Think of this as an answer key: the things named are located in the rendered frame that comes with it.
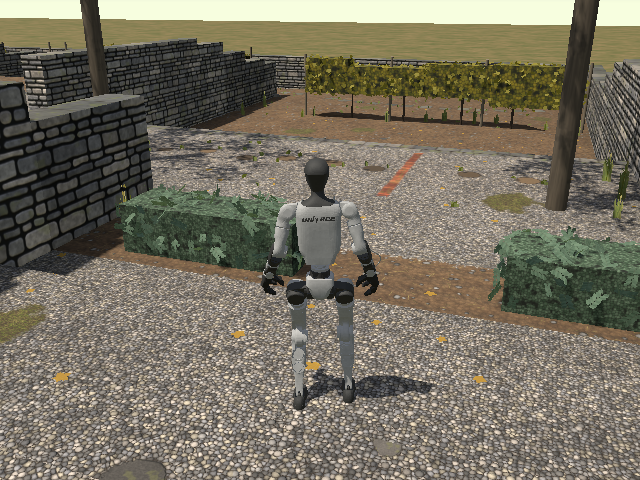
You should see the robot torso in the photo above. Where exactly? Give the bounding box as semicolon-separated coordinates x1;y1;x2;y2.
295;196;342;300

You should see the left robot upper arm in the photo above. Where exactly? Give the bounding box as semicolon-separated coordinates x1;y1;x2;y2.
272;202;297;258

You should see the right robot forearm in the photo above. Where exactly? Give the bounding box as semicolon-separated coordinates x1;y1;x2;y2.
357;240;376;277

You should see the left robot hand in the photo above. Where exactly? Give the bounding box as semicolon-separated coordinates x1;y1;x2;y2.
261;275;284;295

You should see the robot right shin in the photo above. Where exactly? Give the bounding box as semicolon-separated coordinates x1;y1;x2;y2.
340;325;354;390

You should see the right robot upper arm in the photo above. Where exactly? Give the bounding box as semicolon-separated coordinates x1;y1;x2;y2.
339;201;368;255

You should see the right robot hand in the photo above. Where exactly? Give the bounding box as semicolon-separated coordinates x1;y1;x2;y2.
356;274;379;296

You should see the left robot forearm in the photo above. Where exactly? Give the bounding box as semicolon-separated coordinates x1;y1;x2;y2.
263;243;282;279

